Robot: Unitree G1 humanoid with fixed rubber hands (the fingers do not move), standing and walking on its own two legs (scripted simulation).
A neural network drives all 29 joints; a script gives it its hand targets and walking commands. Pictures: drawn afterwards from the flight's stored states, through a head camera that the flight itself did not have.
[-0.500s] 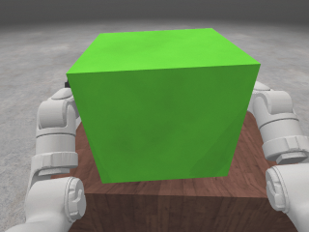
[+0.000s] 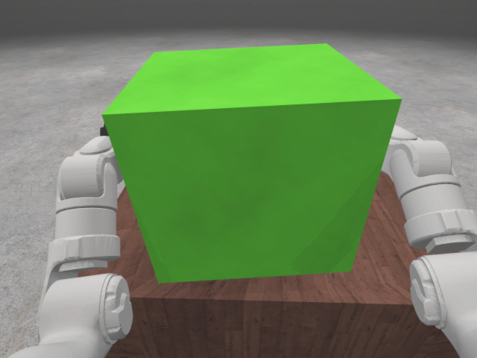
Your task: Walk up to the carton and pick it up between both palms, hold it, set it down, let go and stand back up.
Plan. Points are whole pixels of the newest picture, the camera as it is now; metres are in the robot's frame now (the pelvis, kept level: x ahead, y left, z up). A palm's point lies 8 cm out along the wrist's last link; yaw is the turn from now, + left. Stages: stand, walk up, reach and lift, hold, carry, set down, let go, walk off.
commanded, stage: hold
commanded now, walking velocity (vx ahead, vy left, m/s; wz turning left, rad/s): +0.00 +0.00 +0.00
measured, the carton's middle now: (247, 156) +0.40 -0.01 +0.22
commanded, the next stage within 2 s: none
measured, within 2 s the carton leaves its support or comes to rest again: neither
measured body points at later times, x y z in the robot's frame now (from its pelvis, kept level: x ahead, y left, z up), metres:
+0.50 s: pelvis +0.00 +0.00 +0.00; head -0.08 +0.01 +0.44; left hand +0.38 +0.20 +0.26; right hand +0.38 -0.21 +0.27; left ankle +0.01 +0.11 -0.75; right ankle +0.02 -0.11 -0.75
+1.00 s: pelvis +0.00 +0.00 +0.00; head -0.08 +0.01 +0.44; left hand +0.38 +0.20 +0.26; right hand +0.38 -0.21 +0.27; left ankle +0.01 +0.11 -0.75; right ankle +0.02 -0.11 -0.75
